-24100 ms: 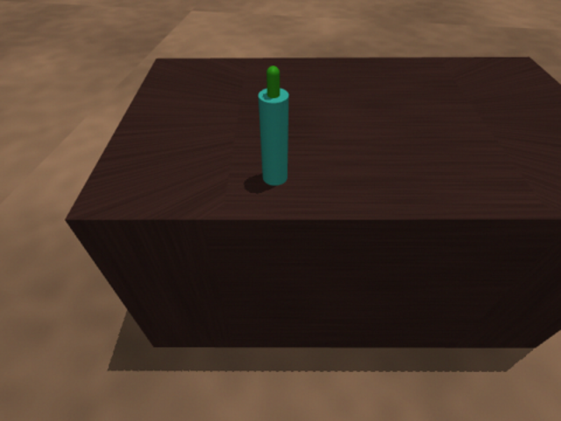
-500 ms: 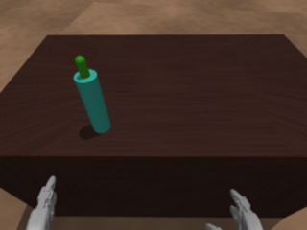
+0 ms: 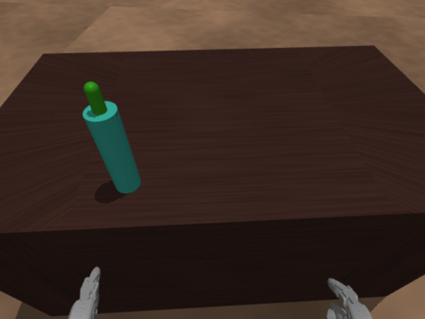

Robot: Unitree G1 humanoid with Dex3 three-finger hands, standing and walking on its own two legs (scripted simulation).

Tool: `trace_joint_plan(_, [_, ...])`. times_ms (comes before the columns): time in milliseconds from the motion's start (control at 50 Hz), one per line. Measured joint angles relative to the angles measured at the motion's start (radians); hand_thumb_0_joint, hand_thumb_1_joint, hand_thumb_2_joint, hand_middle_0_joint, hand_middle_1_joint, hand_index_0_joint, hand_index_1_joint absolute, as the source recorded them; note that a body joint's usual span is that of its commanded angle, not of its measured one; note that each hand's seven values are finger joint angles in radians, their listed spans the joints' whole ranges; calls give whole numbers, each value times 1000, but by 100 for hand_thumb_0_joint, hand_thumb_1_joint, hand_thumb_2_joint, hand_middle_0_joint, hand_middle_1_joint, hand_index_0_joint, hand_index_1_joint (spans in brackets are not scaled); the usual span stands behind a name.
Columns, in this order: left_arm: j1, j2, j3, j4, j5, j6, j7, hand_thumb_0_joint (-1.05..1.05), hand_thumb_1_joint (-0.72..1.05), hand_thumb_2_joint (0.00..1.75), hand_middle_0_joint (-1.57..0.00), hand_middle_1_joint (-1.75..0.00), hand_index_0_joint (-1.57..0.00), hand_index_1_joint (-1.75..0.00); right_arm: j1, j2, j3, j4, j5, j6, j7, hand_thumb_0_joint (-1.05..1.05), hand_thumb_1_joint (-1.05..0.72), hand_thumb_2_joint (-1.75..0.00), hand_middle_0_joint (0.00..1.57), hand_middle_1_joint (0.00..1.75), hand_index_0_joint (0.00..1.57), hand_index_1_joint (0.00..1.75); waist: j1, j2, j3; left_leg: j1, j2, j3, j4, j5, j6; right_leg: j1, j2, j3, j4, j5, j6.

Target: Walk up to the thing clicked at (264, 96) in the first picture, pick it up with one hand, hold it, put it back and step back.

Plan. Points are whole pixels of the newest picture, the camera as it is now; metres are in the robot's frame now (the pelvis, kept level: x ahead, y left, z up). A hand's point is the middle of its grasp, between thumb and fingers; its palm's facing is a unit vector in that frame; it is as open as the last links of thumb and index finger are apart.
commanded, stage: home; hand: left
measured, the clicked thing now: (112, 142) +0.45 +0.22 +0.11
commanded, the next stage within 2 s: none
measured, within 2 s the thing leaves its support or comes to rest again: neither
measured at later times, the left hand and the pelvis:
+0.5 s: hand out of the picture +0.14 +0.17 -0.06, palm faces +0.13 -0.95 -0.27, open 17.5 cm; pelvis -0.02 -0.01 -0.01, yaw +1 degrees
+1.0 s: hand out of the picture +0.15 +0.17 -0.06, palm faces +0.12 -0.95 -0.28, open 17.5 cm; pelvis -0.01 -0.01 -0.01, yaw +1 degrees
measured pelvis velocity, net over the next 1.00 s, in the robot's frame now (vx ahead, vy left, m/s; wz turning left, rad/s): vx -0.01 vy -0.01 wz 0.01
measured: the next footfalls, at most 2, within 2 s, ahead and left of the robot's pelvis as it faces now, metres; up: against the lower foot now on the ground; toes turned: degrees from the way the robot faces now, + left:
none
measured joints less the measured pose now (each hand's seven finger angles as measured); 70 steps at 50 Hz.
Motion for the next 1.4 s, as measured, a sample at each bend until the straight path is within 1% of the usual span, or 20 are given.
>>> trace_joint_plan(100, [1, 3, -9, -35, 4, 25, 9, -1, -55, 4, -5, -5, -5, -5, -17, 0, 0, 34, -1, -1, -8, 1, -90, -90, 21, 30, 20, 30, 5, -1, 19, -17, 0, -2, 14, 2, -2, -19, 1, -1, 20, -2, -3])
trace_joint_plan(200, [-3, 7, -8, -61, 5, 53, 20, -1, -56, 4, -5, -5, -5, -5, -22, 4, 4, 51, -4, -7, -17, 1, -90, -90, 21, 30, 20, 30, -1, -1, 13, -24, 3, -8, 19, 7, -7, -26, 4, -6, 26, 1, -8])
trace_joint_plan(340, [10, 1, -13, -76, 6, 88, 26, -1, -56, 4, -5, -5, -5, -5, -26, 2, 5, 48, -5, -27, -24, 1, -90, -90, 21, 30, 20, 30, -5, 5, -4, -34, 7, -14, 26, 12, -13, -36, 8, -11, 39, 3, -15])
trace_joint_plan(480, [19, 4, -14, -101, 4, 115, 26, -1, -55, 5, -5, -5, -5, -5, -34, -4, 7, 38, -4, -52, -30, 1, -90, -90, 21, 30, 20, 30, -1, 8, 3, -57, 7, -23, 37, 21, -19, -61, 9, -19, 57, 5, -21])
trace_joint_plan(620, [29, 4, -16, -133, 6, 133, 28, -1, -54, 5, -5, -6, -5, -5, -36, -7, 10, 42, -7, -74, -41, 1, -90, -90, 21, 30, 20, 30, 0, 10, 0, -75, 7, -29, 47, 21, -21, -76, 10, -24, 68, 3, -23])
trace_joint_plan(840, [39, 6, -14, -158, 8, 157, 33, -1, -54, 5, -5, -6, -5, -5, -24, -2, 10, 46, -9, -89, -56, 1, -90, -90, 21, 30, 20, 30, -2, 9, -16, -85, 8, -29, 66, 2, -20, -83, 11, -23, 80, -12, -21])
trace_joint_plan(1120, [42, 8, -12, -183, 10, 190, 31, -1, -56, 4, -5, -6, -5, -5, -24, 3, 11, 45, -12, -95, -62, 1, -90, -90, 21, 30, 20, 30, -4, 10, -22, -84, 8, -25, 78, -19, -13, -78, 11, -19, 79, -24, -13])
trace_joint_plan(1400, [45, 8, -11, -197, 11, 219, 31, -1, -56, 4, -5, -6, -5, -5, -22, 6, 13, 42, -14, -97, -69, 1, -90, -90, 21, 30, 20, 30, -4, 12, -27, -84, 8, -26, 80, -23, -12, -75, 10, -21, 77, -28, -12])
